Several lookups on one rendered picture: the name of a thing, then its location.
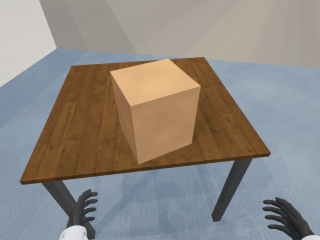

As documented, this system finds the left robot forearm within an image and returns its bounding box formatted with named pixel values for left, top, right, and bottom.
left=59, top=225, right=88, bottom=240

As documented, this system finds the table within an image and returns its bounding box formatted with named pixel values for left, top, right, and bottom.
left=19, top=57, right=271, bottom=240

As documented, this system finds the carton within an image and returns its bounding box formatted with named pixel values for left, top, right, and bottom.
left=110, top=58, right=201, bottom=164

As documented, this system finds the robot left hand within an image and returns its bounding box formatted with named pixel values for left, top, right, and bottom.
left=66, top=189, right=98, bottom=229

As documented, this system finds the robot right hand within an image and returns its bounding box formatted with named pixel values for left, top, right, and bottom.
left=262, top=197, right=315, bottom=240

